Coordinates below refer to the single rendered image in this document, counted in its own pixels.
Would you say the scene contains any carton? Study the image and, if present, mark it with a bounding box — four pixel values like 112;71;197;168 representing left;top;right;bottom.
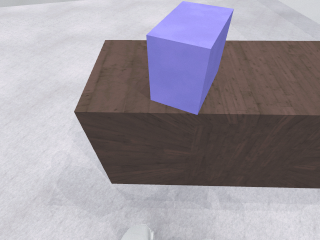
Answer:
146;1;234;115

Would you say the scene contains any left robot thigh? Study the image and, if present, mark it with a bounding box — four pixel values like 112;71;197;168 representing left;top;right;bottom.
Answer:
121;225;155;240

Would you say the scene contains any pedestal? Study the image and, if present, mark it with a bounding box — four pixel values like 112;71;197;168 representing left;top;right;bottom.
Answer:
74;40;320;189

